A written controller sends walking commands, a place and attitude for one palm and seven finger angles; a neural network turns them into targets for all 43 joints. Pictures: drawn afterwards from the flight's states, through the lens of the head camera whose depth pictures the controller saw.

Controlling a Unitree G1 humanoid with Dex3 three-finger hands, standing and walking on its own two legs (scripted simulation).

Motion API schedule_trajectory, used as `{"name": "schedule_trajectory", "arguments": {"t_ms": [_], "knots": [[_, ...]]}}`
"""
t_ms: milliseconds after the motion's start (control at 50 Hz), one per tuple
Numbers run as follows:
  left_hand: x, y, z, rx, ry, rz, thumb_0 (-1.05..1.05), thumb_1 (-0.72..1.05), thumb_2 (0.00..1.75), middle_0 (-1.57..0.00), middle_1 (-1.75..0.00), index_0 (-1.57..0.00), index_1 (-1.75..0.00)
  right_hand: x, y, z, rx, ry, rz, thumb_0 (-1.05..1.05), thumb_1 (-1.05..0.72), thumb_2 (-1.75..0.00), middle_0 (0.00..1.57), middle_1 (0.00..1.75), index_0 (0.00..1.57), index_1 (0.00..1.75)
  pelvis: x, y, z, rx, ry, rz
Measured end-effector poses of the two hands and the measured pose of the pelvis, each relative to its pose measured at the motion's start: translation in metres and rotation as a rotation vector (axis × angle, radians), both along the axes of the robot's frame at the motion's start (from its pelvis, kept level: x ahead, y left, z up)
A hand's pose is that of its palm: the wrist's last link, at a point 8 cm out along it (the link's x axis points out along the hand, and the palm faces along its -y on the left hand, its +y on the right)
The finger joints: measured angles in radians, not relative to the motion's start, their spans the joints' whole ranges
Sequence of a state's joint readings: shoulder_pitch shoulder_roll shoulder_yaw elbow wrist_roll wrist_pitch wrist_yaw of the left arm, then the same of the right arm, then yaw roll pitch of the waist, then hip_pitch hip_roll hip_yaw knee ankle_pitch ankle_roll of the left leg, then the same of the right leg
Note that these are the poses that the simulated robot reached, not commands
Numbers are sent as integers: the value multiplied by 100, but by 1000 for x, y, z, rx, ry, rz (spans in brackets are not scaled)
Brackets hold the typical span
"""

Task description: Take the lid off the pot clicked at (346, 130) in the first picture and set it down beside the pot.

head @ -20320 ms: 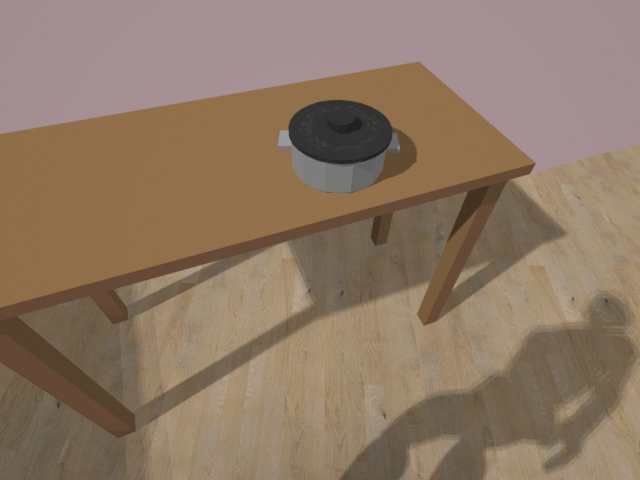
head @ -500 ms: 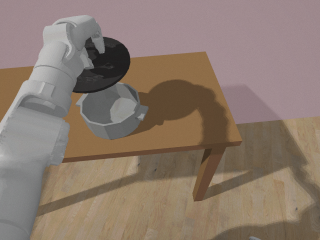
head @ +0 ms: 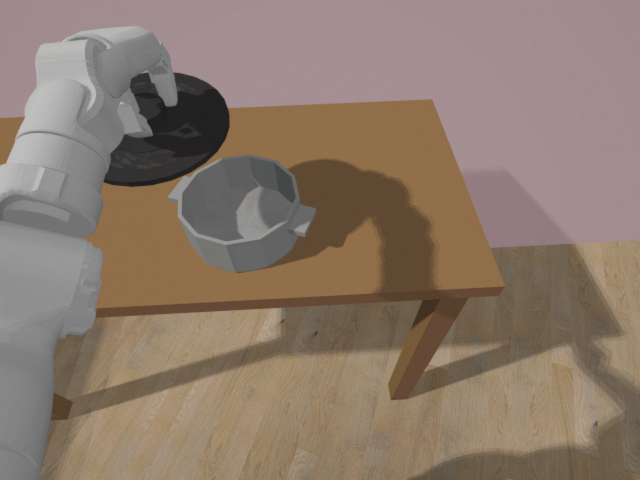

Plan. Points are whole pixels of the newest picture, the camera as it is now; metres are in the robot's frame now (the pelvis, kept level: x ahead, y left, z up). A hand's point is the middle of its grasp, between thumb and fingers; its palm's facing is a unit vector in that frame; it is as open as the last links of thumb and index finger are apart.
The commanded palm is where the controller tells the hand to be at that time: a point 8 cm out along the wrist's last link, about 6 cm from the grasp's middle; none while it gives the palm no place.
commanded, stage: move the lid sideways beside the pot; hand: left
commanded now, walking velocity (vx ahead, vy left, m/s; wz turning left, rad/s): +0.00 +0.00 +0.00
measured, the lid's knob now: (144, 111) +0.52 +0.20 +0.19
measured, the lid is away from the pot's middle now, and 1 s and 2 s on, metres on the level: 0.09 0.18 0.23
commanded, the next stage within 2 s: lower the lid onto the table in 1.38 s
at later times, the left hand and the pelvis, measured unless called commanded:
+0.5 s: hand (104, 108) +0.50 +0.22 +0.21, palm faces -0.31 -0.06 -0.95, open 8.1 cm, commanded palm +0.50 +0.24 +0.28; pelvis +0.00 +0.00 +0.00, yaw +0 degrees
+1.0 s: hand (52, 119) +0.48 +0.28 +0.21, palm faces -0.33 -0.06 -0.94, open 8.1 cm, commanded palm +0.50 +0.29 +0.28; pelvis +0.01 +0.00 +0.00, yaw +0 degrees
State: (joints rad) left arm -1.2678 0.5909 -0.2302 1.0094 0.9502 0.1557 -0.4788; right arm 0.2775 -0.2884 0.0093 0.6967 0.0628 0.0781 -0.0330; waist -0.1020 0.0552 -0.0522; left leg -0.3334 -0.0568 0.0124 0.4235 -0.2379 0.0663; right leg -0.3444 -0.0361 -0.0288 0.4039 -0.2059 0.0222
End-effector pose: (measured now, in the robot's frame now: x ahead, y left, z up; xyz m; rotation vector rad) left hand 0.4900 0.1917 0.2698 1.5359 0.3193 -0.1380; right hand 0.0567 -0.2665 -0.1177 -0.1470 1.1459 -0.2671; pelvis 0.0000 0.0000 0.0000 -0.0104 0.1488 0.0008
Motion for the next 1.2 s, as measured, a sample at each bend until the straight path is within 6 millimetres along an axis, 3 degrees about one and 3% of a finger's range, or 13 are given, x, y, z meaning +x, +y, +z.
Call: {"name": "schedule_trajectory", "arguments": {"t_ms": [240,540,780,1000,1200], "knots": [[3,9,2,1,3,2,1,15,83,-62,-96,-63,-96,-11,9,-5,24,42,-12,1,-90,-90,20,30,20,30,1,3,0,-1,9,-2],[2,37,-1,-3,33,70,0,15,83,-62,-96,-63,-96,-20,-8,-1,-12,71,-43,1,-91,-90,20,30,20,30,1,-4,0,-5,12,-8],[-6,70,-3,16,52,111,0,15,82,-62,-96,-62,-97,-13,-17,3,-38,87,-40,1,-91,-90,20,30,20,30,3,-6,0,-12,10,-1],[-8,88,-4,4,55,95,0,15,83,-62,-96,-63,-96,-2,-8,3,-33,83,-28,1,-90,-90,20,30,20,30,5,-3,-1,-16,14,3],[-7,113,-2,3,53,128,0,15,82,-62,-96,-62,-96,-7,-1,0,-26,119,-35,1,-90,-90,20,30,20,30,8,3,-1,-20,28,-2]]}}
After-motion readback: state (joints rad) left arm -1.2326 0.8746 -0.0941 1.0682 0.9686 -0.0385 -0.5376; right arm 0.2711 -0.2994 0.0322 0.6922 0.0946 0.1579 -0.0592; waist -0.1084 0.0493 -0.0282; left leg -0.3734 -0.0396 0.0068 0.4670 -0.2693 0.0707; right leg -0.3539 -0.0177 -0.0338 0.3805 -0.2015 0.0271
